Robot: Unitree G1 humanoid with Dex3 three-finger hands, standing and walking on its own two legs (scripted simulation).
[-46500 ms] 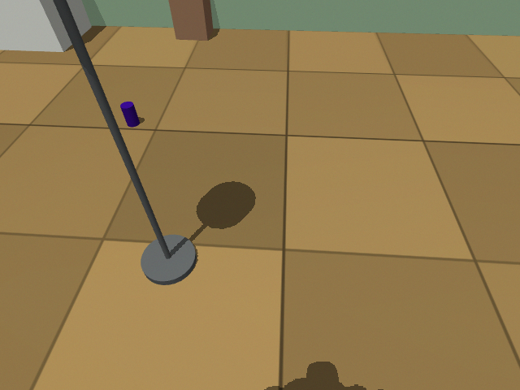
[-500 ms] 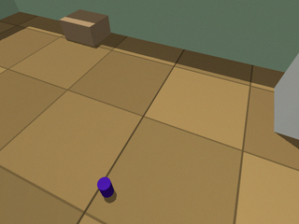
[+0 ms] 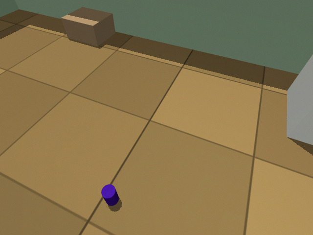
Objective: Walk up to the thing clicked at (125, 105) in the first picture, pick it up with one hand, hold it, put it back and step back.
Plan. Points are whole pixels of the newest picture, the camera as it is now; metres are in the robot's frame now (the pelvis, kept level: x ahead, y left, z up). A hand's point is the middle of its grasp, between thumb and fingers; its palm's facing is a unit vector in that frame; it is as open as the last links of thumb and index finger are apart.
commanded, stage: stand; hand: left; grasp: from above
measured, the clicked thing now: (110, 195) +0.46 +0.28 -0.71
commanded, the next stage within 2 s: rise first in 0.52 s
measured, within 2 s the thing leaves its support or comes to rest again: neither
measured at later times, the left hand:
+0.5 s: hand out of the picture +0.07 +0.26 -0.16, palm faces -0.03 -0.94 -0.34, open 7.3 cm
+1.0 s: hand out of the picture +0.15 +0.26 -0.18, palm faces -0.07 -0.92 -0.37, open 11.3 cm
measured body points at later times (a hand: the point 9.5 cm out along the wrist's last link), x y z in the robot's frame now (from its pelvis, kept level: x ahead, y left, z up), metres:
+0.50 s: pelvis +0.00 +0.00 +0.00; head +0.01 +0.00 +0.45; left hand +0.07 +0.31 -0.13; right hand +0.08 -0.30 -0.13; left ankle +0.01 +0.12 -0.75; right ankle -0.03 -0.14 -0.75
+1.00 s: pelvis -0.02 +0.00 -0.03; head +0.04 +0.01 +0.41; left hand +0.15 +0.30 -0.15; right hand +0.08 -0.26 -0.15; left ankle +0.01 +0.12 -0.75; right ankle -0.03 -0.14 -0.75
